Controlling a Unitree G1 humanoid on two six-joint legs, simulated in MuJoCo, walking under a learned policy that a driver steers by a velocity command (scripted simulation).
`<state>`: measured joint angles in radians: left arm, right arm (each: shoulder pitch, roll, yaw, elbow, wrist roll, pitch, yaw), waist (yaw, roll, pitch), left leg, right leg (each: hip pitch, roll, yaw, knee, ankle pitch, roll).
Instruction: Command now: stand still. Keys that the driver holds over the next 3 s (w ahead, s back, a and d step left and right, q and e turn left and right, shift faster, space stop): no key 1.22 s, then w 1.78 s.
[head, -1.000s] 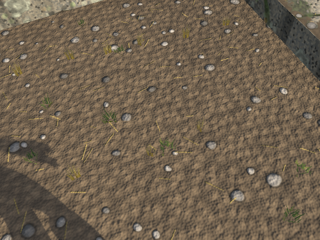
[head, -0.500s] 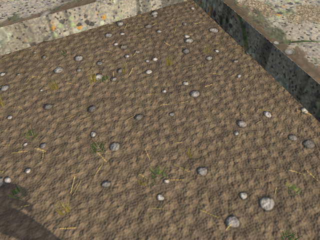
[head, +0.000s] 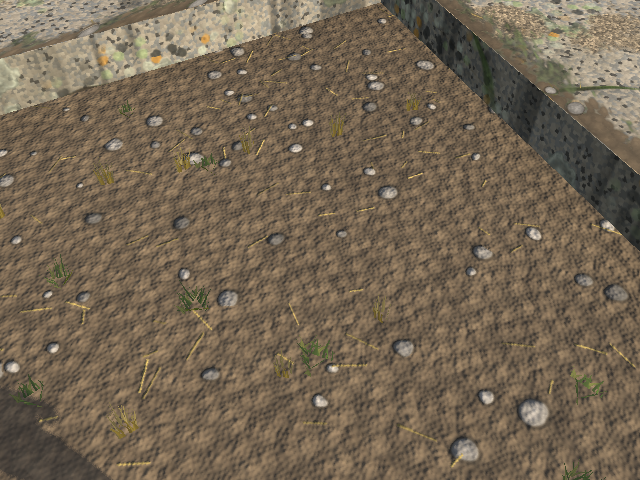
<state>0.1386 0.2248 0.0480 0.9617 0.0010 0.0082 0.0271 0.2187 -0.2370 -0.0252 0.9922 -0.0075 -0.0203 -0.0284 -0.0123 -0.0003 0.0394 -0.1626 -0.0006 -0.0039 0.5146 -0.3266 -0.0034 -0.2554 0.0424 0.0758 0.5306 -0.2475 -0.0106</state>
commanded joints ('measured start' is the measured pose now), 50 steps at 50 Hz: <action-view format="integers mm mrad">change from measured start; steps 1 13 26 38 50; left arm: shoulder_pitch -17 -9 16 46 75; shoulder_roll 109 104 93 83 74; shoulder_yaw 20 10 1 -6 -10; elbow -20 65 119 141 151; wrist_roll -1 -2 -2 -3 -4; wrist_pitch -9 -5 -2 0 -1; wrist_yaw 4 9 14 19 23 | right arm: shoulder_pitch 27 76 123 156 179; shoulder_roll -105 -85 -64 -49 -38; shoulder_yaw -18 -7 2 6 6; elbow -24 12 36 49 56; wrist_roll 0 0 1 2 4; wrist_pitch -9 -11 -14 -14 -14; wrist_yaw -4 -6 -5 -4 -3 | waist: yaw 3 8 13 14 13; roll -5 0 4 6 6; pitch -30 -13 -1 6 12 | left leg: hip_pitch -78 -83 -89 -88 -84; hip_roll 34 28 26 25 25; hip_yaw -32 -26 -27 -30 -33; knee -101 -118 -132 -143 -149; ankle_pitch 121 107 109 122 138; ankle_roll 16 21 28 34 40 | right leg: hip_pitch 79 75 72 69 66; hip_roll -58 -51 -48 -48 -50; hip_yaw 54 40 29 23 18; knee -75 -88 -94 -97 -98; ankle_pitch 195 169 164 169 174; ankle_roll -41 -31 -21 -13 -6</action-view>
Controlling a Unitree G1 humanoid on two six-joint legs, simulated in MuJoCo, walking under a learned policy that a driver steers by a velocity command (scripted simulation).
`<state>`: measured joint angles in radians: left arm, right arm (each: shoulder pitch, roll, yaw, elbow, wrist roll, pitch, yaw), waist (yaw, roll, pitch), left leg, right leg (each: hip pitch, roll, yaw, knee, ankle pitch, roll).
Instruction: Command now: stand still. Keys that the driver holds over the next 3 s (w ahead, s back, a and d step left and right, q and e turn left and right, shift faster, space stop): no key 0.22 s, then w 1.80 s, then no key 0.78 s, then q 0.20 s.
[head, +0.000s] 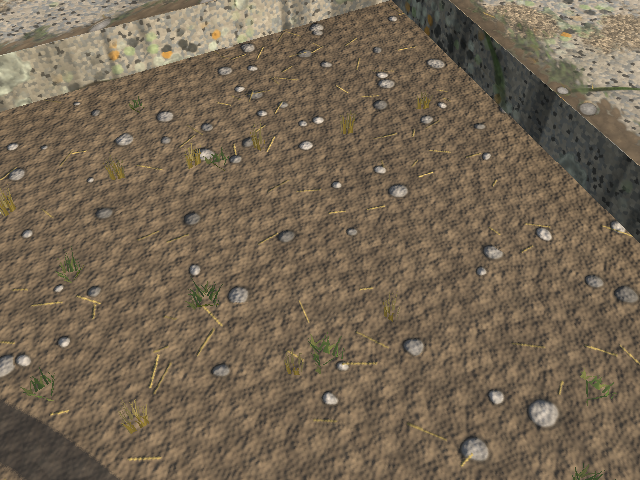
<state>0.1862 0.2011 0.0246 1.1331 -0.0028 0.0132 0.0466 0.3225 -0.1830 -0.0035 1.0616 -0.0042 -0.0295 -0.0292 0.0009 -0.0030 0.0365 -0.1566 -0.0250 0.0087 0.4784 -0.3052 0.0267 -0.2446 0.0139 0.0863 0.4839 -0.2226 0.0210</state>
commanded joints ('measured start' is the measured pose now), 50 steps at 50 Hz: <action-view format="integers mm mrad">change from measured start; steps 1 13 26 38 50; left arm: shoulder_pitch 30 72 258 256 272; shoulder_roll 97 72 108 138 195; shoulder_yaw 13 8 55 14 42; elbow -20 -8 0 -72 -98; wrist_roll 0 -3 -32 9 5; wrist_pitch -6 -5 -106 -115 -74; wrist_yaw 4 8 -44 -40 -24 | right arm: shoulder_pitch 77 115 40 -195 -136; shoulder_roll -91 -94 -181 -105 -218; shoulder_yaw -16 -22 -62 -57 -92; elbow -13 3 -89 -221 -250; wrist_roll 1 6 36 22 37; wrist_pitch -5 0 -35 -65 -82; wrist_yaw -2 -5 8 39 73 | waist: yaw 0 -6 122 33 -128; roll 9 37 45 -47 -124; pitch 15 12 7 79 -119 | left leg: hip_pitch -90 -85 -274 -639 -93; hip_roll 49 48 140 157 -21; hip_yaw -46 -65 -108 -8 85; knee -113 -155 -17 453 60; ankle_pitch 118 -141 15 244 250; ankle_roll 11 34 102 -5 115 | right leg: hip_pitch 56 35 296 199 353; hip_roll -21 20 -7 -211 -225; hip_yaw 7 -45 -129 32 -94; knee -52 -12 -11 -371 44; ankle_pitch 150 -59 -17 319 933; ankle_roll -37 -33 -74 -202 -132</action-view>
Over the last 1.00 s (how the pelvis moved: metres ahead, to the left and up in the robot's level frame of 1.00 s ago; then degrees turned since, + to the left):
0.00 0.02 0.00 0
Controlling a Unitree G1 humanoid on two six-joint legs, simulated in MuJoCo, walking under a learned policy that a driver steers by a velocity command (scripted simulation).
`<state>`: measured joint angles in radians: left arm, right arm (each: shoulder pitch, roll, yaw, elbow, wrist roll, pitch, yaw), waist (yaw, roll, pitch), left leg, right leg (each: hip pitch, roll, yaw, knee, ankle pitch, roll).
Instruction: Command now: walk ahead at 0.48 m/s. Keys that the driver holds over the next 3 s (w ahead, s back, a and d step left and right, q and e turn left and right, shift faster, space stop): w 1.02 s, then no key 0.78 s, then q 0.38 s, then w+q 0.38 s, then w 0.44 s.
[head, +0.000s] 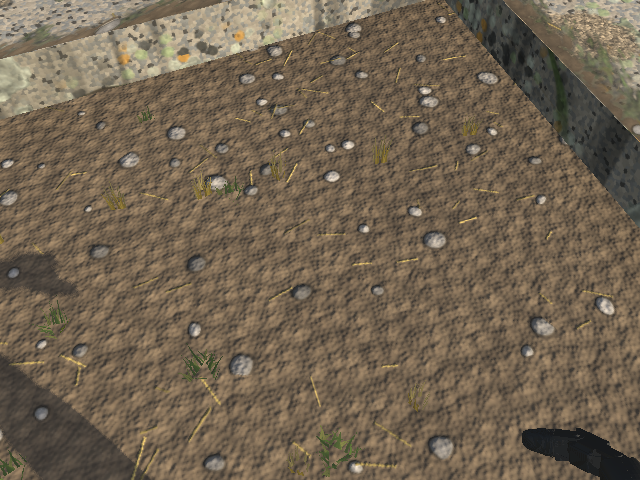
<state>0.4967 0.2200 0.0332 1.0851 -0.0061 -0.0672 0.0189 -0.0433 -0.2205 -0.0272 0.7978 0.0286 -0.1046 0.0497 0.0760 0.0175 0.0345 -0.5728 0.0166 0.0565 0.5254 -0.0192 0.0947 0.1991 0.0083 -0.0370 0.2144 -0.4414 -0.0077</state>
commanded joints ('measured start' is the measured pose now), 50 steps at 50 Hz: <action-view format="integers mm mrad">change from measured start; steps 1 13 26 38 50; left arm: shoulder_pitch -50 -249 -505 -255 -66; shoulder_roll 155 98 128 140 178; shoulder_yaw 22 37 35 45 56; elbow -75 -193 -306 -198 -111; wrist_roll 17 0 -17 11 -10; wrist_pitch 7 -13 -48 -55 -19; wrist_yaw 0 5 -55 -45 -9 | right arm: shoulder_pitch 414 298 442 341 -39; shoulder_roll -234 -152 -206 -100 -79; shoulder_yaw -87 -47 -66 -48 -30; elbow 58 118 179 105 -22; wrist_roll -4 -33 -8 -11 -8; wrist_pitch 0 -19 34 28 9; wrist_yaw -17 -30 -61 -58 -20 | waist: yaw -274 -61 -98 -99 0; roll -102 31 62 -86 -74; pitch -242 13 14 -47 59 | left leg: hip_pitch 649 334 650 -52 -131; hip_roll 64 190 250 142 76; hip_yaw -105 -205 -135 -117 -61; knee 49 -437 -258 566 25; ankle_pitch -49 -31 215 -199 84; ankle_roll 100 163 76 -54 -62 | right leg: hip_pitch -314 -861 -761 -367 -169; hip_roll -181 -185 -66 -234 -247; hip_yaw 17 97 22 218 92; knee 595 789 284 -75 -60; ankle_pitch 941 329 378 461 493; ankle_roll -77 -8 -61 -226 -183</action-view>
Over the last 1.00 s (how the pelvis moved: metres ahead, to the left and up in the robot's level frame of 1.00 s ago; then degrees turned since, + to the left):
0.30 -0.03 -0.02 0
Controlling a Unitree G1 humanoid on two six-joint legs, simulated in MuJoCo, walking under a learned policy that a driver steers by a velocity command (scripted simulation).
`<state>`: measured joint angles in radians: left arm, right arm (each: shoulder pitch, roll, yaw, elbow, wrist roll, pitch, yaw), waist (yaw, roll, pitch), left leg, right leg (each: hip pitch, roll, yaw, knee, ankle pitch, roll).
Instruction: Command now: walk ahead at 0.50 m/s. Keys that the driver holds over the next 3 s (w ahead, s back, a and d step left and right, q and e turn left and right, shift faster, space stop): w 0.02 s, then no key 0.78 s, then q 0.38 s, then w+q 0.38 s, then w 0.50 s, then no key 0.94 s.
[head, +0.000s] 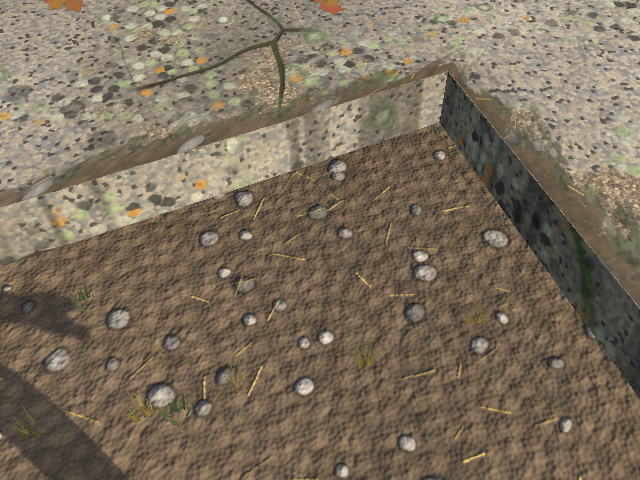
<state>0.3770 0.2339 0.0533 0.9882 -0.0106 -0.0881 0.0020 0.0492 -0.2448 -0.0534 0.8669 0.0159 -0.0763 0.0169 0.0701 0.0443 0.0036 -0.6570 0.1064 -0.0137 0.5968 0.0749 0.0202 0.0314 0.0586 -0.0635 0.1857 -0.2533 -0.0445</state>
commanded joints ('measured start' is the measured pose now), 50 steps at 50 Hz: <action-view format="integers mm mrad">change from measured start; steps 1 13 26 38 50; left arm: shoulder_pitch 54 -16 -154 -167 -161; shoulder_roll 169 92 147 96 105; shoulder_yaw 39 22 31 21 53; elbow -10 -41 -58 23 -18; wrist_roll -7 4 29 12 13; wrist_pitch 7 43 94 62 94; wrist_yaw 10 33 50 39 86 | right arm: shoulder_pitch -140 73 130 113 90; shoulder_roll -61 -68 -71 -73 -156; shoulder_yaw -5 -2 11 3 -43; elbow -100 9 92 130 43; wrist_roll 5 -42 -33 -19 -6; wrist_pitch -23 -20 27 61 91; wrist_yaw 19 7 -21 -38 -59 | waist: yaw -1 -38 -78 -74 -71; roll -105 19 -70 -72 38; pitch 90 -132 4 -41 -39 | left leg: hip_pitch -48 448 249 470 337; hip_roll -17 149 -28 -68 4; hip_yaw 7 -154 -63 25 -191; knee -62 -276 -299 -174 -133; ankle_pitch -43 447 -508 -124 -43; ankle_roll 24 236 57 34 145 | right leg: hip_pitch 32 -454 -154 -233 -269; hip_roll -314 -157 -205 -134 -95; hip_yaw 124 141 145 98 9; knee -10 924 243 256 445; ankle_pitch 331 -190 244 249 127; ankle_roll -141 73 13 31 37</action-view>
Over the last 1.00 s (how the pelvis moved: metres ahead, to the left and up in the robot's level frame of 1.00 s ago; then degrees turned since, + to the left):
0.57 -0.03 0.03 1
